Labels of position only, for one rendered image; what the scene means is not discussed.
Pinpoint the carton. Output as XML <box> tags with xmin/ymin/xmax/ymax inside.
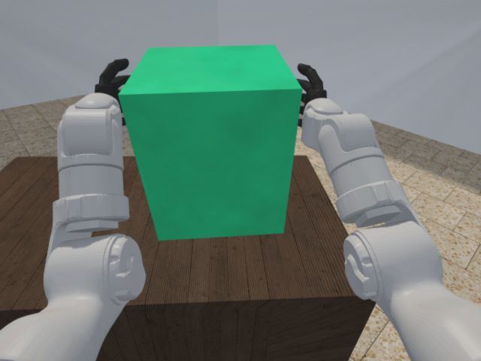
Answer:
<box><xmin>118</xmin><ymin>45</ymin><xmax>303</xmax><ymax>241</ymax></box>

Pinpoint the robot left hand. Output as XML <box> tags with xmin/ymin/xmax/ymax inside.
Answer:
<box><xmin>95</xmin><ymin>59</ymin><xmax>131</xmax><ymax>126</ymax></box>

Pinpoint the robot right upper arm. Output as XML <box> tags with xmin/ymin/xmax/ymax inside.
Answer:
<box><xmin>343</xmin><ymin>220</ymin><xmax>481</xmax><ymax>361</ymax></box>

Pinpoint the robot left upper arm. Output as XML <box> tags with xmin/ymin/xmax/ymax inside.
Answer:
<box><xmin>0</xmin><ymin>234</ymin><xmax>146</xmax><ymax>361</ymax></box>

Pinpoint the pedestal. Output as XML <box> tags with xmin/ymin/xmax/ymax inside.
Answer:
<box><xmin>0</xmin><ymin>156</ymin><xmax>376</xmax><ymax>361</ymax></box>

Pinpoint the right robot forearm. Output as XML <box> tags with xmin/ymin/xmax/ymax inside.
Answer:
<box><xmin>301</xmin><ymin>98</ymin><xmax>443</xmax><ymax>279</ymax></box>

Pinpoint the robot right hand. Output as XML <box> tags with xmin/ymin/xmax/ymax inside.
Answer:
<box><xmin>297</xmin><ymin>63</ymin><xmax>327</xmax><ymax>128</ymax></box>

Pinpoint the left robot forearm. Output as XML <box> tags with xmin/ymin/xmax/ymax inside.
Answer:
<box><xmin>44</xmin><ymin>93</ymin><xmax>129</xmax><ymax>296</ymax></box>

